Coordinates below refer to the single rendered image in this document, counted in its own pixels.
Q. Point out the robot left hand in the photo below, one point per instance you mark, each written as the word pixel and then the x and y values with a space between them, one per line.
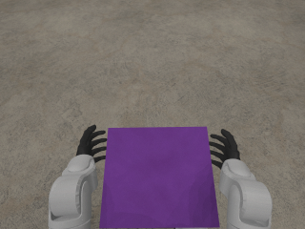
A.
pixel 86 144

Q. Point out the robot right forearm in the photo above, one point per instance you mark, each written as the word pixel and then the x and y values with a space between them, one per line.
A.
pixel 250 203

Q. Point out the carton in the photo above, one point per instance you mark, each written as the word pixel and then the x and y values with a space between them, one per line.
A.
pixel 158 177

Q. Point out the robot left forearm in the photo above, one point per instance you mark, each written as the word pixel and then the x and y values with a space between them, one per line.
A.
pixel 70 197

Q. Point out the robot right hand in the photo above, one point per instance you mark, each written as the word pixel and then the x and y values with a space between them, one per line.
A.
pixel 229 149

